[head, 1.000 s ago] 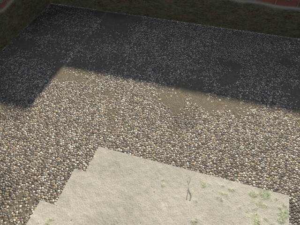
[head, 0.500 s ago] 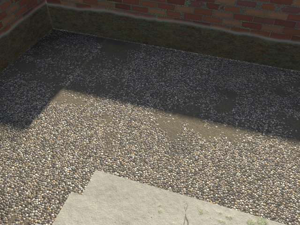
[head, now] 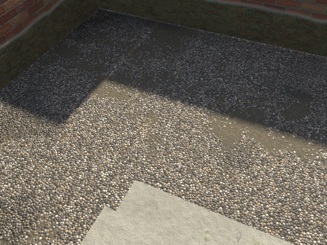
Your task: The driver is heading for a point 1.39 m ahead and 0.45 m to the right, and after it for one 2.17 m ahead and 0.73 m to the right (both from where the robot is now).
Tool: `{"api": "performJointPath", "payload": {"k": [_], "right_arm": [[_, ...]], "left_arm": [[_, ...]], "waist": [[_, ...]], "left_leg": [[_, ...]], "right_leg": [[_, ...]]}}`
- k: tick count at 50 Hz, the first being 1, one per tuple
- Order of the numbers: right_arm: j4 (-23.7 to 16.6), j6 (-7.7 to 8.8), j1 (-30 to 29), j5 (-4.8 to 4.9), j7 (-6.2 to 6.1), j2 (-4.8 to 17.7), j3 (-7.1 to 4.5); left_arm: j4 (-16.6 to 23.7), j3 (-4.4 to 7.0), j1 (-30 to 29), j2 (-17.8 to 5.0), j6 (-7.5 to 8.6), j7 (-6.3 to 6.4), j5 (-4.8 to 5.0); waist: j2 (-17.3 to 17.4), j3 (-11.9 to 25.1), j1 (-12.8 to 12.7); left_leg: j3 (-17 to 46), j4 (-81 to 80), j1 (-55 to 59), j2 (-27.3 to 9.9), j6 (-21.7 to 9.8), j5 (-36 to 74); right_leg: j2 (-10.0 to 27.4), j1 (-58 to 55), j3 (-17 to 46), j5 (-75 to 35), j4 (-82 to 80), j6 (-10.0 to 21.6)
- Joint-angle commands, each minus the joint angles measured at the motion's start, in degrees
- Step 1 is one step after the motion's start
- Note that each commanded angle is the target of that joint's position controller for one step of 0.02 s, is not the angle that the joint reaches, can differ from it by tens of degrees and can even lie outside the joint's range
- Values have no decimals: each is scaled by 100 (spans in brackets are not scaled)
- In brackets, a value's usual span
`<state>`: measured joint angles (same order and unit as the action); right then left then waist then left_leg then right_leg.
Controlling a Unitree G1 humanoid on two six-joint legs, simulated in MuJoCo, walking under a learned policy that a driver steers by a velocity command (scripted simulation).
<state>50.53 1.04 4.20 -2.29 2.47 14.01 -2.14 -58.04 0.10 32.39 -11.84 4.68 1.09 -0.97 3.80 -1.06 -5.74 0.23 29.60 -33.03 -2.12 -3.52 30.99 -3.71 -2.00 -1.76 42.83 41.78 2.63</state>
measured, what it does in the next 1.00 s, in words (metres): goes down: left foot 0.18 m lower, then right foot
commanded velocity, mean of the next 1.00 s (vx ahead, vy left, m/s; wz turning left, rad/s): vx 0.06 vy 0.00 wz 0.00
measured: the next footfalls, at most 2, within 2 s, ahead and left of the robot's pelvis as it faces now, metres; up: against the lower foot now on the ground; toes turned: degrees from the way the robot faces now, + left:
left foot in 0.10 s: +0.22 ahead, +0.10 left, -0.18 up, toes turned +3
right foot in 0.42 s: +0.17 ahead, -0.10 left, -0.18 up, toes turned -1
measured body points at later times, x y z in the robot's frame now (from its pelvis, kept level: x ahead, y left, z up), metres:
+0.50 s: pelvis +0.14 +0.02 -0.13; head +0.13 +0.01 +0.32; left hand +0.18 +0.25 -0.28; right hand +0.16 -0.20 -0.29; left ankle +0.18 +0.10 -0.85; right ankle +0.13 -0.10 -0.85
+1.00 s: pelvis +0.16 +0.00 -0.11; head +0.16 -0.01 +0.34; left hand +0.16 +0.21 -0.26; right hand +0.16 -0.22 -0.27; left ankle +0.18 +0.10 -0.85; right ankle +0.13 -0.10 -0.85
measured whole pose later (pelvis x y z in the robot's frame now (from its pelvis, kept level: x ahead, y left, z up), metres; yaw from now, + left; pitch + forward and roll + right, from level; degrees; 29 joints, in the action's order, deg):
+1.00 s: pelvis +0.16 +0.00 -0.11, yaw -1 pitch -1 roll +1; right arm 65.2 -1.8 15.4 -0.5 -1.2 8.9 0.6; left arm -63.3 -1.2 18.4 -7.8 0.8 1.0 -0.2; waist 0.6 -0.2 1.1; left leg -3.6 19.5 -10.0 1.4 -1.8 -8.7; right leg -1.0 6.9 -0.3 14.3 22.0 1.8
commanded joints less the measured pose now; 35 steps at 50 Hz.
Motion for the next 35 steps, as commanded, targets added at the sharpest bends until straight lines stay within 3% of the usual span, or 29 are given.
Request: {"api": "performJointPath", "payload": {"k": [1, 2, 3, 4, 5, 6, 7, 8, 9, 10, 11, 12, 13, 14, 15, 16, 17, 18, 20, 21, 22, 23, 24, 25, 26, 28, 30, 33, 35], "right_arm": [[-225, 160, -278, 132, -156, 105, 82], [-4, 174, 288, 117, -234, 220, 35], [265, 217, 1070, 62, -309, 350, -26], [673, 266, 2175, -42, -332, 476, -107], [956, 264, 2726, -71, -281, 894, -216], [944, 231, 3163, 22, -136, 1009, -174], [833, 157, 3100, 293, -43, 882, -167], [644, 110, 2406, 401, -121, 665, -129], [444, 107, 1729, 307, -286, 347, -53], [290, 156, 1385, 210, -350, -1, 130], [423, 229, 1421, 59, -383, 49, 159], [472, 271, 1442, 46, -393, 93, 162], [559, 338, 1487, 109, -391, 99, 181], [581, 322, 1402, 145, -380, 40, 233], [570, 291, 1248, 167, -386, 27, 272], [552, 238, 1153, 173, -383, 45, 298], [469, 201, 1007, 235, -362, 59, 319], [392, 156, 759, 261, -355, 96, 334], [298, 37, 582, 251, -341, 184, 328], [386, -89, 837, 189, -377, 229, 301], [545, -155, 1383, 166, -408, 249, 266], [663, -189, 1750, 128, -426, 219, 256], [747, -240, 2062, 164, -429, 79, 281], [788, -281, 2214, 260, -365, 63, 241], [819, -333, 1922, 240, -341, 162, 191], [874, -406, 1646, 203, -289, 67, 165], [921, -409, 1640, 114, -256, 56, 157], [1022, -323, 1443, 194, -310, -21, 181], [1038, -267, 1371, 186, -330, 23, 169]], "left_arm": [[-51, 44, 272, -481, -147, 171, -160], [-84, 65, 283, -569, -212, 225, -212], [-165, 117, 297, -718, -273, 227, -190], [-204, 108, 203, -684, -340, 236, -75], [-331, 168, 701, -487, -359, 227, 52], [-428, 122, 1791, -88, -365, 318, 438], [-318, 110, 1470, -382, -317, 375, 483], [-107, 99, 746, -576, -392, 329, 315], [19, 82, 16, -534, -513, 247, 77], [74, 160, -396, -764, -597, 158, -118], [76, 188, -615, -653, -670, 127, -224], [6, 157, -632, -394, -759, 100, -153], [52, 101, -774, -126, -794, 64, -157], [24, 39, -637, 45, -796, 31, -175], [-16, -13, -535, 124, -813, 31, -149], [-76, -43, -475, 115, -826, 19, -84], [-202, -41, -252, 106, -842, -13, -38], [-331, -7, -117, 11, -901, -32, -44], [-275, -18, -484, -84, -948, -53, -173], [-142, -68, -846, -36, -894, -35, -162], [-216, -99, -893, -37, -867, 10, -135], [-292, -75, -805, -154, -830, 51, -68], [-142, -36, -1010, -438, -748, 78, -29], [-83, -88, -1331, -432, -691, 67, -49], [-86, -122, -1413, -234, -608, 23, -1], [-102, -92, -1498, -336, -527, 5, 70], [-176, -78, -1378, -230, -515, -5, 121], [-154, -82, -1301, -94, -500, -17, 84], [-260, -73, -1106, -70, -463, -23, 78]], "waist": [[-721, -870, -187], [-671, -718, -43], [-489, -439, 297], [-228, -29, 831], [681, 545, 707], [891, 1696, 474], [556, 2374, 814], [265, 2189, 797], [560, 1644, 789], [-165, 914, 631], [-87, 456, 563], [-337, 31, 334], [-182, -7, 300], [-65, 220, 176], [275, 438, 120], [577, 638, 88], [573, 752, 6], [536, 663, -111], [143, 90, -28], [-52, -321, 119], [-298, -538, 410], [-663, -593, 508], [-1101, -442, 711], [-1279, -548, 943], [-1152, -684, 831], [-820, -552, 847], [-647, -486, 861], [-425, -305, 694], [-395, -170, 658]], "left_leg": [[-21, -1267, 686, -124, 103, 120], [90, -1770, 986, -194, 116, 61], [8, -2212, 1768, -206, 125, 134], [-163, -2697, 3208, -386, 150, 1028], [93, -1464, 4936, -879, 120, 2905], [855, 1511, 7299, -2160, -535, 6272], [1288, 1432, 7425, -2515, -971, 5895], [1422, 511, 6420, -2402, -1534, 1747], [1892, -340, 4846, -2341, -1845, -847], [1498, -832, 3165, -2013, -1723, -1528], [1386, -856, 1971, -1923, -1654, -989], [920, -1046, 893, -1587, -1477, -736], [768, -994, 658, -1394, -1306, -719], [463, -912, 727, -1112, -1034, -689], [189, -810, 662, -886, -824, -374], [169, -824, 575, -826, -706, -624], [81, -819, 28, -741, -650, -1548], [272, -804, -545, -901, -716, -2255], [526, -908, -966, -980, -755, -3472], [361, -830, -464, -709, -614, -4120], [528, -745, -368, -647, -576, -4000], [553, -568, -185, -515, -467, -3940], [562, -260, 280, -354, -184, -4309], [254, -551, 943, -69, -60, -4813], [105, -523, 1721, 42, 46, -4697], [257, -665, 2577, -80, 66, -4323], [310, -989, 2488, -148, 14, -4265], [402, -1262, 2283, -237, 70, -4101], [408, -1322, 2304, -287, 60, -3884]], "right_leg": [[720, 816, 736, -4153, 477, 463], [670, 464, 784, -4458, 1256, 541], [641, 483, 819, -4893, 2273, 593], [459, 1132, 622, -4292, 3735, 533], [-219, 2497, 184, 18, 5514, 352], [-481, 4412, 614, 2030, 7173, 17], [-153, 5111, 803, 1578, 7230, -24], [345, 5368, 649, 713, 6436, -54], [610, 5084, 601, 90, 6183, -71], [640, 4224, 697, -1096, 5046, -95], [555, 3589, 847, -1737, 4521, -122], [588, 2923, 814, -2440, 3461, -202], [505, 2683, 766, -2879, 2743, -292], [550, 2300, 638, -2999, 1702, -290], [460, 1688, 435, -2961, 1157, -307], [381, 1257, 290, -3059, 1108, -312], [289, 636, 105, -3701, 1497, -270], [331, 274, 208, -4049, 1954, -168], [398, 393, 203, -3338, 1599, -81], [367, 861, 29, -2298, 131, -68], [342, 684, -45, -2571, -299, -27], [483, 640, 180, -3293, -695, 17], [1126, 799, 1136, -4194, -1537, 133], [1521, 1624, 1408, -4153, -1813, 348], [1448, 2440, 1522, -2849, -2218, 266], [1162, 2715, 1205, -1766, -2496, 71], [864, 2343, 877, -1839, -2294, -24], [882, 1688, 816, -2672, -2256, -14], [872, 1469, 738, -2971, -2185, 7]]}}
Velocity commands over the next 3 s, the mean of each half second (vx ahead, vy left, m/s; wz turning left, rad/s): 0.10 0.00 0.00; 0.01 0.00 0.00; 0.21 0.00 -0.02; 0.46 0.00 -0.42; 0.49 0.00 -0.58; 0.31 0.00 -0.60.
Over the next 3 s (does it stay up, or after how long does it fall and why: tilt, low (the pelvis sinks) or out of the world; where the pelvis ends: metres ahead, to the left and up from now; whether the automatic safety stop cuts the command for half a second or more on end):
stays up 1.00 -0.11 -0.65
